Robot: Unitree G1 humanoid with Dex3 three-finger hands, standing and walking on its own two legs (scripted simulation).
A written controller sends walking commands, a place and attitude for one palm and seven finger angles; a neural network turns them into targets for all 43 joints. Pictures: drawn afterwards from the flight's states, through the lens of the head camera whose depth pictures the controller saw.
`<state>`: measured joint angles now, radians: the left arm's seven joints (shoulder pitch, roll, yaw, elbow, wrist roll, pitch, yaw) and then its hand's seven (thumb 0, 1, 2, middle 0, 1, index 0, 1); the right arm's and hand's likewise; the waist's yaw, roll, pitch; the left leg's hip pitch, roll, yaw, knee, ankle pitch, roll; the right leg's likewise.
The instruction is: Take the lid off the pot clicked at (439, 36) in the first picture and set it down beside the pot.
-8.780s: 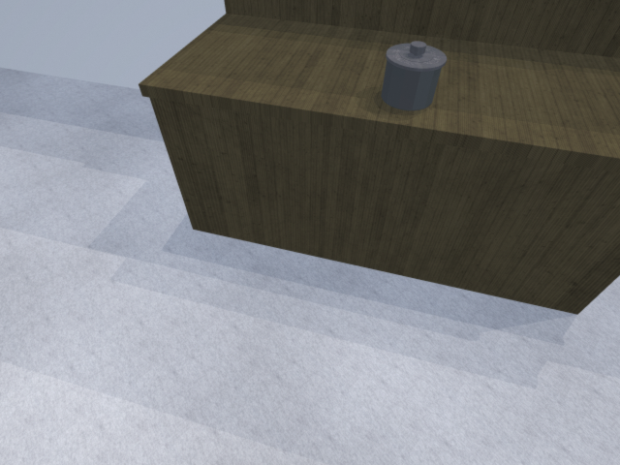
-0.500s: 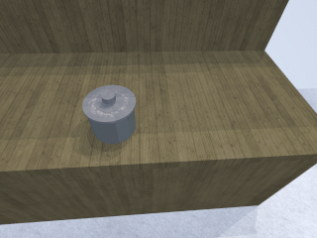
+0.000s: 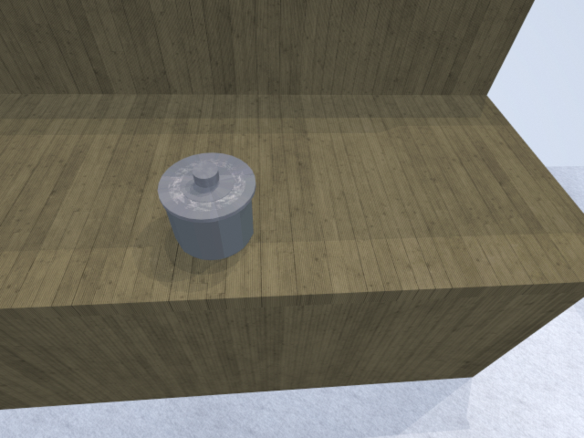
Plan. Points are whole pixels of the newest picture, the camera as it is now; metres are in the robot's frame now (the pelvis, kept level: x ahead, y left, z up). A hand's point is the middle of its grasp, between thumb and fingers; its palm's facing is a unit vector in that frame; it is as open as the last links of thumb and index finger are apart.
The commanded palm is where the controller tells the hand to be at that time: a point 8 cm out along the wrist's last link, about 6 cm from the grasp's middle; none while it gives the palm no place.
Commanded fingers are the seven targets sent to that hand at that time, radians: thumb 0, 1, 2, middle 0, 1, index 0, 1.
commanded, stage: look again from close up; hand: left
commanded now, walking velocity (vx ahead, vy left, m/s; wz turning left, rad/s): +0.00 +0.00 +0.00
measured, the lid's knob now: (206, 174) +0.49 +0.18 +0.07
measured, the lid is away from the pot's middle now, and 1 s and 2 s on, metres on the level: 0.00 0.00 0.00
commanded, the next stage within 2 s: lift the closed hand beside the body in 0.20 s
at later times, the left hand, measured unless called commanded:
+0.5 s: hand out of the picture +0.10 +0.20 -0.10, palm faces +0.09 -0.94 -0.33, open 6.6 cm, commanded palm +0.07 +0.23 -0.05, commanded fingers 0.00 0.90 0.90 -0.68 -0.83 -0.68 -0.83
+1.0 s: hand out of the picture +0.09 +0.21 -0.04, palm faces +0.30 -0.89 -0.33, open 3.0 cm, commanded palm +0.04 +0.25 -0.01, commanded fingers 0.00 0.90 0.90 -1.30 -1.50 -1.30 -1.50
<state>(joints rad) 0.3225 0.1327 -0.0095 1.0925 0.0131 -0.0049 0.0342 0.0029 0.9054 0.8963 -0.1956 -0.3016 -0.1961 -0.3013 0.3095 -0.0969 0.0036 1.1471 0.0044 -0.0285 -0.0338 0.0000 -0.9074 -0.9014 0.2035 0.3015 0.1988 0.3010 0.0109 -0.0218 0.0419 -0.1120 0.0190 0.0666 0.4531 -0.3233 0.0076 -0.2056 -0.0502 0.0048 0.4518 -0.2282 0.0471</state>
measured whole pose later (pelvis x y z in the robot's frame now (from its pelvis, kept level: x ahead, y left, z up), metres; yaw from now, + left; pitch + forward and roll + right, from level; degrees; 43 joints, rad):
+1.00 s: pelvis -0.02 -0.02 -0.01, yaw +5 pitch -1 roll -1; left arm 0.59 0.23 0.08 0.01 0.00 0.03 0.08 0.01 0.90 0.90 -1.22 -1.42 -1.22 -1.42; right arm 0.18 -0.18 0.05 0.60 0.01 -0.15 -0.07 0.01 -0.90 -0.90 0.21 0.30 0.20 0.30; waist 0.06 0.03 0.01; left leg -0.22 0.03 -0.03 0.59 -0.35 -0.02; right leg -0.26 -0.05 -0.09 0.56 -0.27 0.02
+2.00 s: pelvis +0.00 +0.00 +0.00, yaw +3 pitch -2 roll -1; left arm 0.54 0.39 0.16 -0.45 0.40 0.07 0.13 0.01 0.88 0.90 -1.29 -1.49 -1.29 -1.49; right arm 0.19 -0.22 0.03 0.61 -0.02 -0.10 -0.02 0.01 -0.90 -0.90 0.21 0.30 0.20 0.30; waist 0.10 0.06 0.01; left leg -0.13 0.01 0.01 0.50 -0.33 0.01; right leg -0.19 -0.07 -0.05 0.47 -0.25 0.04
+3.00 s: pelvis -0.05 -0.02 +0.00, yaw +4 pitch -3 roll +1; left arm -0.09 0.60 -0.02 -0.07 0.79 0.12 -0.26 0.00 -0.29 1.43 -0.85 -0.11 -0.85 -0.10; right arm 0.11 -0.29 0.02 0.62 0.04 0.04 -0.02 0.01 -0.90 -0.90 0.20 0.30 0.20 0.30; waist 0.07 0.13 0.02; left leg -0.14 0.00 0.00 0.40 -0.21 -0.01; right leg -0.21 -0.07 -0.05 0.41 -0.15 0.02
